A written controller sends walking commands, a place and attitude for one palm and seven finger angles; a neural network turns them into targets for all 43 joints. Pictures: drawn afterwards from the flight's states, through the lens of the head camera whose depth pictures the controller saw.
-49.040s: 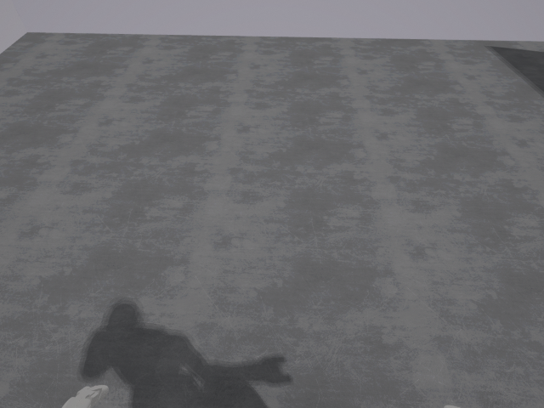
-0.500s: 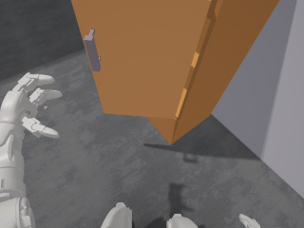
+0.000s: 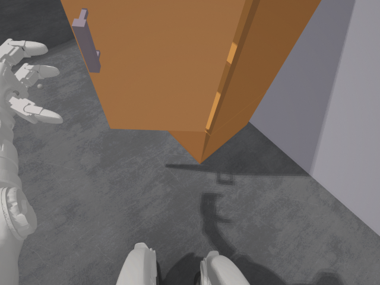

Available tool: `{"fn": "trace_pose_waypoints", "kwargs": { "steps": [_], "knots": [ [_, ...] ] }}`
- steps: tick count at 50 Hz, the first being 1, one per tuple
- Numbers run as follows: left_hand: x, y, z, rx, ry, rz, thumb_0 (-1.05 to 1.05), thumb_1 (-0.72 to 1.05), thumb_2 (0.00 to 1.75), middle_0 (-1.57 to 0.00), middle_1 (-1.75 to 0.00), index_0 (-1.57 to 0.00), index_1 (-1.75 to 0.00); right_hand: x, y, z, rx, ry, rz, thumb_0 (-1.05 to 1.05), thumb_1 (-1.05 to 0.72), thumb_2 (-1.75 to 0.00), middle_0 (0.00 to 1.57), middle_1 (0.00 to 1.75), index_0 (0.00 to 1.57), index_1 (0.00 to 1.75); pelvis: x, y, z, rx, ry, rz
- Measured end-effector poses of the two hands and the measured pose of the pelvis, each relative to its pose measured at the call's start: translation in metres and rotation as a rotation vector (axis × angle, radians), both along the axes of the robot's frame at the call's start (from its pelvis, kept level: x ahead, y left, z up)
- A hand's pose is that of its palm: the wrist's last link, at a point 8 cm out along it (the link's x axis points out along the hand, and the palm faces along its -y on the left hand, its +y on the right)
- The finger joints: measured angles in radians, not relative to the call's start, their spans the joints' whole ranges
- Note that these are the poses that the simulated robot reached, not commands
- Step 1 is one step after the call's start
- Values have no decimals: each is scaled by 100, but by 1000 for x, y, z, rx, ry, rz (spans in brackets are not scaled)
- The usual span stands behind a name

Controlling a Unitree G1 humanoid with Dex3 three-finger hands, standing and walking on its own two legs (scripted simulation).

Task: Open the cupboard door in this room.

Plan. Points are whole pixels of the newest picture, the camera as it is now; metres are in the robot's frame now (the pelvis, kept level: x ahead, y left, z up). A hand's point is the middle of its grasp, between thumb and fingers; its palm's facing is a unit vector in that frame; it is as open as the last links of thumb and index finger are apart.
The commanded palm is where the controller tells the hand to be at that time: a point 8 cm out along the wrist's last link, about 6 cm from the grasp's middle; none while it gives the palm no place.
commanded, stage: move the hooked fingers beside the handle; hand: left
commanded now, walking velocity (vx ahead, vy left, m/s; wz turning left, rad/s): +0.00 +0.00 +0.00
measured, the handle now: (89, 41) +0.62 +0.21 +0.08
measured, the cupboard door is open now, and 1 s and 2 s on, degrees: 49 49 49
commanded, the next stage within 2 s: none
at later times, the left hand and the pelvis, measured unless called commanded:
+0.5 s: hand (52, 51) +0.56 +0.27 +0.10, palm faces -0.01 -1.00 +0.00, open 14.0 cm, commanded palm +0.57 +0.29 +0.08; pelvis +0.00 +0.00 -0.02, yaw -2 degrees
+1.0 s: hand (48, 53) +0.56 +0.28 +0.09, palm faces -0.02 -1.00 +0.00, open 14.0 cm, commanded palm +0.57 +0.29 +0.07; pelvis +0.02 +0.01 -0.01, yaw -1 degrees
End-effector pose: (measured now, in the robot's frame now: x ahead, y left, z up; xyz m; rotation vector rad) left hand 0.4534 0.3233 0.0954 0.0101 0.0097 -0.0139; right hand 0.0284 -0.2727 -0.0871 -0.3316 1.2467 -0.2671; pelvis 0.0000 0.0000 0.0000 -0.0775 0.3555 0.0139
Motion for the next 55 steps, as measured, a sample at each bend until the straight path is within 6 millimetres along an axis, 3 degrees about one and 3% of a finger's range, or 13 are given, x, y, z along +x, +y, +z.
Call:
{"fn": "trace_pose_waypoints", "kwargs": {
  "steps": [14,29,36,40,46,55],
  "knots": [
    [47,1,3,-13,8,4,-1,-50,30,-30,-120,-30,-120,-41,-2,0,-37,133,-72,0,-90,-89,21,30,21,30,-1,0,-10,-23,60,-4],
    [101,-2,1,-9,10,7,-1,-50,30,-30,-120,-30,-120,-72,17,-5,-42,238,-125,0,-90,-89,21,30,21,30,0,7,-23,-48,142,-19],
    [103,5,-13,9,60,11,-1,-50,30,-30,-120,-29,-120,-80,32,-4,-4,290,-147,0,-90,-89,21,30,21,30,6,11,-20,-47,153,-28],
    [100,12,-9,-1,25,22,-1,-50,30,-30,-120,-30,-120,-78,35,0,6,304,-147,0,-90,-89,21,30,21,30,10,12,-16,-48,150,-25],
    [95,14,0,3,22,11,-1,-50,30,-30,-120,-29,-120,-66,30,7,-3,291,-129,0,-90,-89,21,30,21,30,14,12,-10,-52,135,-7],
    [90,-2,-9,-15,47,-3,-1,-50,30,-30,-120,-29,-120,-44,16,11,-39,223,-88,0,-90,-89,21,30,21,30,14,12,-7,-48,117,0]
  ]
}}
